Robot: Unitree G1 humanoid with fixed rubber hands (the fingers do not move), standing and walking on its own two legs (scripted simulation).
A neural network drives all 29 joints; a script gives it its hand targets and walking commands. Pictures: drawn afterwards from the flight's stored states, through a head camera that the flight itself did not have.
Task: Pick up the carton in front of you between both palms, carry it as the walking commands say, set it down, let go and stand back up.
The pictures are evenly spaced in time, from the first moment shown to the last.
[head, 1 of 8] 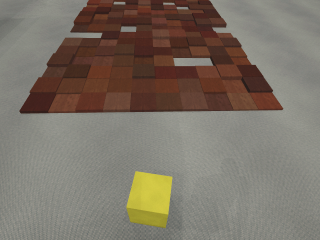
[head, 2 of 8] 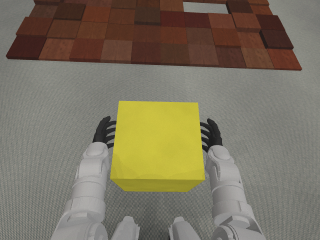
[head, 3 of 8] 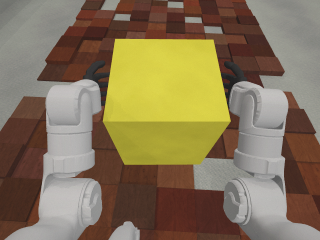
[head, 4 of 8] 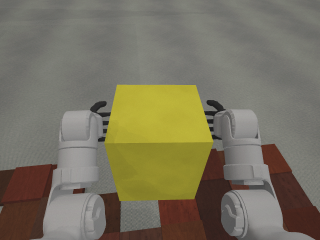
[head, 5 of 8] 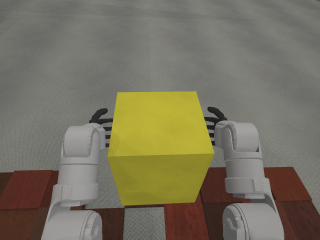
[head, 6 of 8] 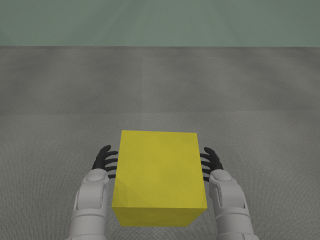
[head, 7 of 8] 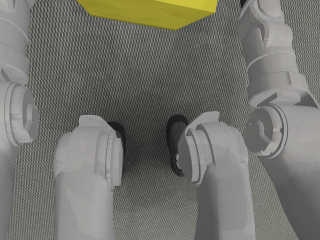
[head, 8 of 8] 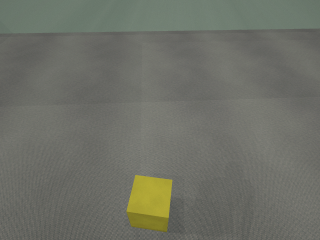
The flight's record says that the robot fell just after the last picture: no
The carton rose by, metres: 0.78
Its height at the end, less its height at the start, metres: +0.00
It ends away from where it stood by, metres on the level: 6.67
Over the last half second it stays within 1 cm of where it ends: yes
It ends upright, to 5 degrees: yes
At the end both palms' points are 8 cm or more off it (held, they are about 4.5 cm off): yes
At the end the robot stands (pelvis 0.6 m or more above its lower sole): yes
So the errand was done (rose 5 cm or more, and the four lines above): yes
